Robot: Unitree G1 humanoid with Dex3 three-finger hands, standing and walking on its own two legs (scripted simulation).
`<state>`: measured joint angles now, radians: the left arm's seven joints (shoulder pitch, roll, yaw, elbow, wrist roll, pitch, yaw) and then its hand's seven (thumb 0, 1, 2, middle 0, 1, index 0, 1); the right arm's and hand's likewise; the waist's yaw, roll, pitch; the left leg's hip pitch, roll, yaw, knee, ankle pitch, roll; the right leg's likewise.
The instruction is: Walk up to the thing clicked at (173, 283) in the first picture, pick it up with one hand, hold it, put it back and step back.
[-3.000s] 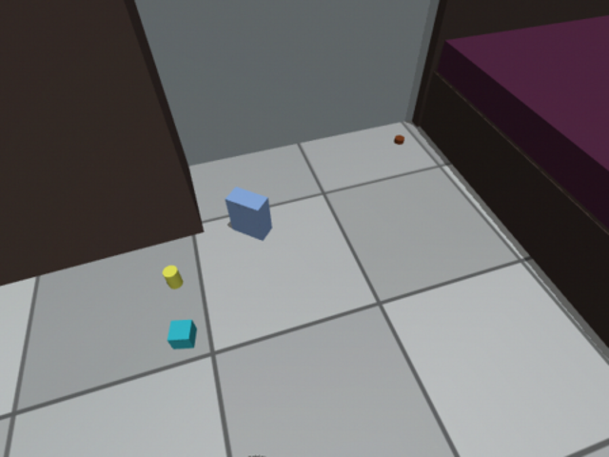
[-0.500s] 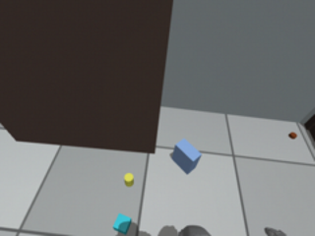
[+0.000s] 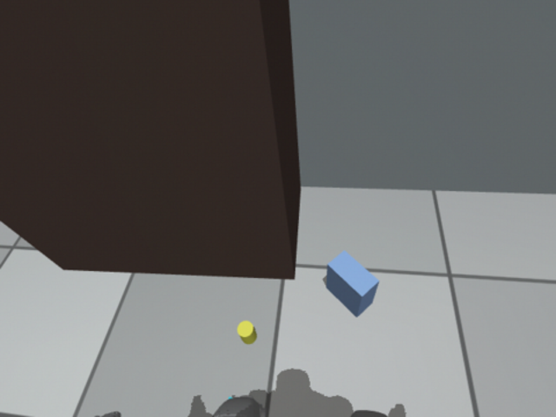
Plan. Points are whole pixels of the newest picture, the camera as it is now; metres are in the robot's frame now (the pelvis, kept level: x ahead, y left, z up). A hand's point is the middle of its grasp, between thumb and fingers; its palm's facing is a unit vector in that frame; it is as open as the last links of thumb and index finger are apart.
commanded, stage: walk up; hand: left
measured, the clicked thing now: (247, 332) +0.46 +0.20 -0.72
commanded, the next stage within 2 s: stand in 1.58 s
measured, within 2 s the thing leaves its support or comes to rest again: neither
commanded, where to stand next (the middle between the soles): +0.07 +0.03 m, yaw -1 degrees
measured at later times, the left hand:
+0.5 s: hand out of the picture +0.07 +0.28 -0.15, palm faces +0.00 -0.94 -0.34, open 7.4 cm
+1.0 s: hand out of the picture +0.12 +0.27 -0.14, palm faces -0.02 -0.94 -0.35, open 7.4 cm
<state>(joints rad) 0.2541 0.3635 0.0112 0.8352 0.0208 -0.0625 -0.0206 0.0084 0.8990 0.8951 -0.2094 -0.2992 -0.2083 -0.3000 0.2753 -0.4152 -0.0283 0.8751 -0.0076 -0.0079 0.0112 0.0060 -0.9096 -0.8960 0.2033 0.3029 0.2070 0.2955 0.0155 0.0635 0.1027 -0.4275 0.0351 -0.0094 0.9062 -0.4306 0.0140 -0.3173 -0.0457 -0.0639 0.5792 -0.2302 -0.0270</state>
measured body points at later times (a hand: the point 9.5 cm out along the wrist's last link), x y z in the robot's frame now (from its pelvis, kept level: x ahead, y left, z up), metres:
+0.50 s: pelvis +0.03 +0.02 +0.01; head +0.04 +0.02 +0.46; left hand +0.07 +0.33 -0.12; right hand +0.14 -0.27 -0.12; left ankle +0.05 +0.14 -0.73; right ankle +0.05 -0.11 -0.73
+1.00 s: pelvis +0.04 +0.02 +0.02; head +0.05 +0.02 +0.47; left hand +0.13 +0.32 -0.11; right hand +0.12 -0.29 -0.12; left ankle +0.05 +0.14 -0.73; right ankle +0.05 -0.11 -0.73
